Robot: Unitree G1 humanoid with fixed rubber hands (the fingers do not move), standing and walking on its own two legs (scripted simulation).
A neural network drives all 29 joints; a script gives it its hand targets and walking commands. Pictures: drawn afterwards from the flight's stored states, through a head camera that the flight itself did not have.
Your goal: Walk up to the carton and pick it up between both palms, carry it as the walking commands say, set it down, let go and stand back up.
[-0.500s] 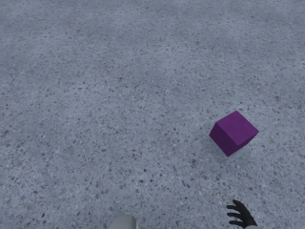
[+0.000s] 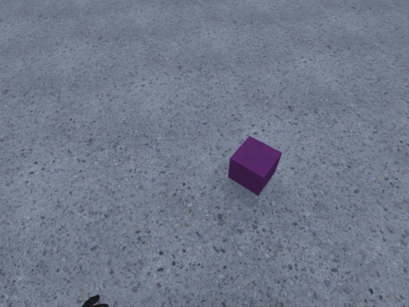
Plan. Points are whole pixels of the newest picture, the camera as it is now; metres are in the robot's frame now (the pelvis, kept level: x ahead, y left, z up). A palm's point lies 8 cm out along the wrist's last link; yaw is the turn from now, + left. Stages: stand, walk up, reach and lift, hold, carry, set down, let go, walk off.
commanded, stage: walk up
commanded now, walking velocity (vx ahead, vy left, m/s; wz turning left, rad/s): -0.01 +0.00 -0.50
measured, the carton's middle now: (253, 165) +0.87 -0.27 -0.67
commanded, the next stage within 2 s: none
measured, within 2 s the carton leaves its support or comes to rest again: neither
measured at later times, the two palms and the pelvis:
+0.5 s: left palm out of the picture +0.03 +0.27 -0.10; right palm out of the picture +0.13 -0.26 -0.10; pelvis +0.01 +0.01 +0.02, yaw -13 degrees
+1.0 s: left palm (55, 225) +0.33 +0.38 -0.12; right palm out of the picture +0.04 -0.07 -0.11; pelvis +0.13 +0.18 +0.00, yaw -29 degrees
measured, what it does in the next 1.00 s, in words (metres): steps to the left, turning right: right foot, then left foot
